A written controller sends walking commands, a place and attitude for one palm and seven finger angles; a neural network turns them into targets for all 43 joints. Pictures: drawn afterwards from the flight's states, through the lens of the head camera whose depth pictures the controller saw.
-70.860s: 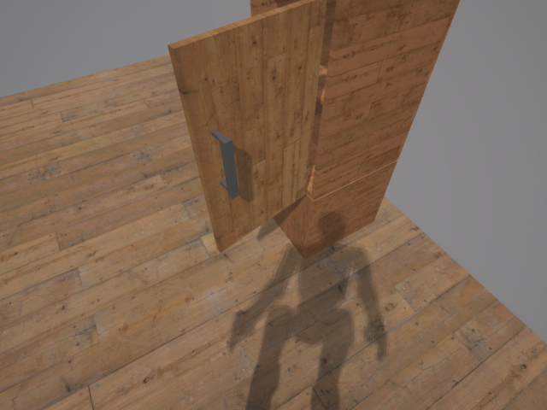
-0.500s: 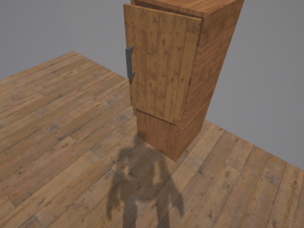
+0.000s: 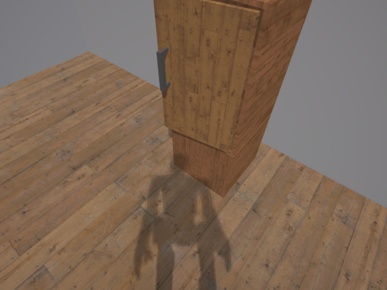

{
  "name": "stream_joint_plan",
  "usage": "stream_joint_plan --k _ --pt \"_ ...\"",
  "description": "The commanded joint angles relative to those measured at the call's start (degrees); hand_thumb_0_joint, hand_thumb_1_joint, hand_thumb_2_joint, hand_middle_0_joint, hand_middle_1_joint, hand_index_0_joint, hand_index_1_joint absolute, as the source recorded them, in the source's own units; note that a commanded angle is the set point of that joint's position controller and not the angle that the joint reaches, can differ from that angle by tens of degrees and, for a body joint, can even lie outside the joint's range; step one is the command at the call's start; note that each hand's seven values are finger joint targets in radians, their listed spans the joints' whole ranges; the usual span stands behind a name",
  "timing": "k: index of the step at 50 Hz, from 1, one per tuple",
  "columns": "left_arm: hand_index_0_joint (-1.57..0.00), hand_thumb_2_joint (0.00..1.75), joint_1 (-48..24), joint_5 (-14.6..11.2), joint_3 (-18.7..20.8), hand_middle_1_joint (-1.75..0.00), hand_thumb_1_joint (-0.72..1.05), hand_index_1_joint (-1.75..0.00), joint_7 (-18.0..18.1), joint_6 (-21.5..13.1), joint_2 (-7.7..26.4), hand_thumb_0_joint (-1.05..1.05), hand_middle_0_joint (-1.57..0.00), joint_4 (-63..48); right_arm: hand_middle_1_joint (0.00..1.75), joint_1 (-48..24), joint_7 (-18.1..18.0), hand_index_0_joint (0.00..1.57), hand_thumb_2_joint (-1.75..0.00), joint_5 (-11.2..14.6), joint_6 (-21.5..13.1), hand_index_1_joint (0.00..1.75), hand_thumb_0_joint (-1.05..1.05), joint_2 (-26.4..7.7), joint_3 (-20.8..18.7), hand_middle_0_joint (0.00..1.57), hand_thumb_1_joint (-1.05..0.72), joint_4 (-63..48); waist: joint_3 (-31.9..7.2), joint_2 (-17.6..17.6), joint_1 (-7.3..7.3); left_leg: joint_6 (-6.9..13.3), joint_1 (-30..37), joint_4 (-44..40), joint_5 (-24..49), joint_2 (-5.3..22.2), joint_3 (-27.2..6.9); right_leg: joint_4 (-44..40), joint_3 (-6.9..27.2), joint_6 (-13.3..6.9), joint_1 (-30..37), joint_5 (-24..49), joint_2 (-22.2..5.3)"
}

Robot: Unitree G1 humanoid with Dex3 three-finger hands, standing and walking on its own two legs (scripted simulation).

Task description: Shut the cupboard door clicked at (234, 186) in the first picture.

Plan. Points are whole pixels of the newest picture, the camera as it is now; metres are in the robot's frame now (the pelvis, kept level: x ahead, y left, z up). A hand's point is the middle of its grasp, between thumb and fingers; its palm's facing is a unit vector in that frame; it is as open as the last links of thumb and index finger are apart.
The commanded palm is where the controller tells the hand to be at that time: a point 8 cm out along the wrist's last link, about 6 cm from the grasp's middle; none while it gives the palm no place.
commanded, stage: look to check the result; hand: left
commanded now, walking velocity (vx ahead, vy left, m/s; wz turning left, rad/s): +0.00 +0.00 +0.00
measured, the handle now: (164, 69) +0.85 +0.16 -0.01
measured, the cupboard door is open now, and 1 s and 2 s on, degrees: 9 9 9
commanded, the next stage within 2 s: walk to a spot facing it in 0.16 s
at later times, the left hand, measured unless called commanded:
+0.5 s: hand out of the picture -0.03 +0.17 -0.19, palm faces +0.12 -0.98 -0.19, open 7.4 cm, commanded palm none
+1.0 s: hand out of the picture +0.02 +0.23 -0.15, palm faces +0.33 -0.89 -0.32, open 7.4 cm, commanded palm none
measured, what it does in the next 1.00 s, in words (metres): steps on the spot, turning left: right foot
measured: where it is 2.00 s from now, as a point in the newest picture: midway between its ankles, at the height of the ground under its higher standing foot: outside the picture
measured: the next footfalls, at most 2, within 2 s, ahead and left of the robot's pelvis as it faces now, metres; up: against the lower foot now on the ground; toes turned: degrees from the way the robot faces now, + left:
right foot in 0.98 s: +0.05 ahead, -0.14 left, +0.00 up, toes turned +20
left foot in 1.26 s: -0.03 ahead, +0.12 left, +0.00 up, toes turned +37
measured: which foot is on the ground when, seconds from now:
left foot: down 0.00-0.96, up 0.98-1.00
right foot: down 0.00-0.60, up 0.62-0.96, down 0.98-1.00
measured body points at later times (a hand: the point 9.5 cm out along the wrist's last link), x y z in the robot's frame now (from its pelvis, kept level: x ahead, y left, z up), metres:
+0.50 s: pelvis +0.00 +0.00 -0.01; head +0.01 +0.01 +0.44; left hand -0.04 +0.22 -0.17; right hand +0.01 -0.23 -0.17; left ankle +0.07 +0.11 -0.73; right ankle -0.09 -0.10 -0.74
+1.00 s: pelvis -0.01 -0.02 -0.01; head +0.03 -0.01 +0.44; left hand +0.00 +0.27 -0.13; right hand +0.13 -0.26 -0.15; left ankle +0.04 +0.11 -0.72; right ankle +0.01 -0.16 -0.74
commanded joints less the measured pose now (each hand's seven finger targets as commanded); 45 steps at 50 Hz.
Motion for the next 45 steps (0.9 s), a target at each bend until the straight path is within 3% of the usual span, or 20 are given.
stream_joint_plan --k 1,12,17,20,22,24,26,27,28,29,30,31,32,33,34,37,43,45 --pt "-0.2 0.9 6.3 0.1 0.6 -0.3 0.9 -0.3 0.3 -0.4 4.9 0.0 -0.2 -0.3 0.3 2.6 -0.3 0.2 -0.9 0.1 -0.8 0.3 0.0 -6.5 -1.0 0.2 -0.9 -1.3 2.4 -0.3 0.15 1.8 8.7 -3.4 7.0 6.1 -5.6 -5.7 3.7 -0.4 -12.4 10.2 -7.0" --pt "-0.2 0.9 6.7 0.2 0.6 -0.3 0.9 -0.3 0.4 -0.6 5.3 0.0 -0.2 -0.2 0.3 1.8 -0.2 0.2 -0.9 0.3 -0.9 0.3 0.0 -7.2 -1.1 0.2 -0.9 -1.4 3.0 -1.1 0.32 1.7 9.3 -3.6 7.2 6.0 -5.2 -6.4 3.7 -0.1 -12.8 10.9 -7.1" --pt "-0.2 0.9 5.9 0.3 1.3 -0.3 0.9 -0.3 0.5 -0.2 6.1 0.0 -0.2 -1.2 0.3 1.8 0.0 0.2 -0.9 0.2 -0.5 0.3 0.0 -7.2 -1.2 0.2 -0.9 -2.2 3.5 -0.7 0.28 1.7 5.6 -1.4 8.0 5.2 -5.6 -3.5 2.1 -0.1 -11.0 12.5 -8.0" --pt "-0.2 0.9 4.7 0.3 2.6 -0.3 0.9 -0.3 0.5 0.3 7.8 0.0 -0.2 -3.0 0.3 0.6 0.3 0.2 -0.9 0.0 0.2 0.3 0.0 -7.8 -2.0 0.2 -0.9 -3.8 3.5 -1.8 0.47 1.6 0.3 2.8 5.8 3.8 -5.6 -1.3 1.8 -1.4 -10.2 13.8 -10.3" --pt "-0.2 0.9 3.2 0.7 3.3 -0.3 0.9 -0.3 0.6 0.4 9.1 0.0 -0.2 -4.5 0.3 0.0 0.6 0.2 -0.9 -0.1 0.6 0.3 0.0 -7.4 -2.4 0.2 -0.9 -5.1 4.2 -6.1 0.42 0.8 -2.9 9.4 3.1 2.0 -2.9 -1.7 3.1 -3.4 -10.3 17.8 -14.3" --pt "-0.2 0.9 0.5 1.0 3.9 -0.3 0.9 -0.3 0.6 0.4 10.1 0.0 -0.2 -6.6 0.3 -1.3 1.0 0.2 -0.9 -0.4 1.2 0.3 0.0 -7.4 -3.2 0.2 -0.9 -6.8 6.0 -7.9 -0.03 -0.3 -6.7 18.7 -9.0 1.5 -0.2 -0.7 4.6 -6.9 -10.8 27.2 -18.9" --pt "-0.2 0.9 -2.3 1.4 4.5 -0.3 0.9 -0.3 0.6 0.4 11.7 0.0 -0.2 -8.5 0.3 -1.2 1.4 0.2 -0.9 -0.5 1.5 0.3 0.0 -7.5 -3.6 0.2 -0.9 -8.4 7.6 -6.1 -1.19 -0.8 -8.0 20.3 -15.1 2.8 1.4 3.0 2.7 -8.6 -10.7 36.3 -21.1" --pt "-0.2 0.9 -2.6 1.4 4.8 -0.3 0.9 -0.3 0.5 0.4 12.0 0.0 -0.2 -9.1 0.3 0.2 1.5 0.2 -0.9 -0.5 1.4 0.3 0.0 -7.7 -3.7 0.2 -0.9 -8.7 6.3 -3.5 -1.87 -0.5 -5.5 15.9 -10.1 3.0 1.7 8.6 0.3 -7.2 -10.2 40.5 -20.2" --pt "-0.2 0.9 -2.5 1.1 5.0 -0.3 0.9 -0.3 0.3 0.4 12.9 0.0 -0.2 -9.7 0.3 3.4 1.5 0.2 -0.9 -0.9 1.0 0.3 0.0 -8.6 -3.8 0.2 -0.9 -8.5 3.6 0.6 -2.81 0.9 -0.4 9.6 2.4 3.7 -0.3 17.6 -3.7 -4.0 -10.9 40.4 -17.3" --pt "-0.2 0.9 -0.8 0.4 5.2 -0.3 0.9 -0.3 0.2 0.5 11.9 0.0 -0.2 -10.9 0.3 6.4 1.3 0.2 -0.9 -1.5 0.6 0.3 0.0 -11.5 -4.1 0.2 -0.9 -8.8 0.7 9.9 -3.0 6.0 3.6 2.7 22.0 10.4 -12.8 28.4 -8.1 0.8 -16.1 27.6 -10.5" --pt "-0.2 0.9 -1.6 -0.3 4.7 -0.3 0.9 -0.3 0.2 0.6 10.1 0.0 -0.2 -12.7 0.3 8.5 1.0 0.2 -0.9 -1.6 0.3 0.3 0.0 -14.3 -4.5 0.2 -0.9 -8.8 -1.4 17.4 -3.01 12.9 6.0 -6.6 26.8 19.1 -29.8 41.3 -7.0 2.3 -23.1 -12.1 -3.1" --pt "-0.2 0.9 -5.1 0.3 4.7 -0.3 0.9 -0.3 0.3 1.3 10.2 0.0 -0.2 -13.3 0.3 7.6 0.9 0.2 -0.9 -1.1 0.5 0.3 0.0 -15.9 -4.6 0.2 -0.9 -8.4 -2.6 12.0 -3.17 13.2 2.4 -11.3 8.9 20.8 -33.2 46.2 -0.4 1.7 -24.5 -15.6 -4.5" --pt "-0.2 0.9 -7.5 0.5 4.7 -0.3 0.9 -0.3 0.1 1.2 10.5 0.0 -0.2 -14.7 0.3 5.0 0.9 0.2 -0.9 -1.1 0.3 0.3 0.0 -15.1 -4.9 0.2 -0.9 -10.0 -1.5 5.1 -2.26 13.1 -0.7 -12.4 -4.4 20.4 -33.4 46.4 1.7 1.8 -25.9 -12.1 -6.1" --pt "-0.2 0.9 -8.3 0.8 4.8 -0.3 0.9 -0.3 -0.4 1.0 10.1 0.0 -0.2 -14.9 0.3 2.6 0.9 0.2 -0.9 -1.4 0.2 0.3 0.0 -15.0 -4.8 0.2 -0.9 -11.0 -0.7 3.4 -1.49 11.7 -3.3 -13.4 -11.8 18.3 -30.8 45.1 2.1 2.3 -26.3 -8.6 -6.8" --pt "-0.2 0.9 -8.5 0.9 4.9 -0.3 0.9 -0.3 -0.7 1.0 9.9 0.0 -0.2 -15.2 0.3 0.7 0.9 0.2 -0.9 -1.5 0.1 0.3 0.0 -14.8 -4.8 0.2 -0.9 -11.7 -0.2 4.1 -0.84 10.4 -5.0 -13.9 -14.6 16.3 -28.2 42.8 1.6 2.7 -26.0 -6.2 -6.7" --pt "-0.2 0.9 -7.4 1.2 4.9 -0.3 0.9 -0.3 -1.2 1.3 10.0 0.0 -0.2 -15.9 0.3 -1.4 1.1 0.2 -0.9 -1.4 0.2 0.3 0.0 -16.0 -5.2 0.2 -0.9 -12.6 -2.9 5.8 -0.04 8.5 -2.9 -14.0 -15.5 12.7 -24.5 35.6 -0.4 3.4 -24.9 -4.4 -4.9" --pt "-0.2 0.9 -6.8 1.2 5.1 -0.3 0.9 -0.3 -1.2 1.9 10.7 0.0 -0.2 -18.0 0.3 -2.9 1.9 0.2 -0.9 -1.7 1.4 0.3 0.0 -17.7 -6.9 0.2 -0.9 -14.6 -5.5 9.4 -0.18 6.1 -2.8 -14.3 -16.6 9.1 -24.3 23.5 -2.9 3.9 -19.6 -5.0 -1.3" --pt "-0.2 0.9 -3.6 1.0 5.4 -0.3 0.9 -0.3 -1.1 2.1 11.6 0.0 -0.2 -17.6 0.3 -4.8 2.1 0.2 -0.9 -1.6 1.9 0.3 0.0 -17.5 -7.2 0.2 -0.9 -15.6 -4.8 11.4 1.25 4.5 -6.3 -14.4 -17.7 6.9 -23.5 16.1 -4.0 3.4 -13.7 -4.4 0.0"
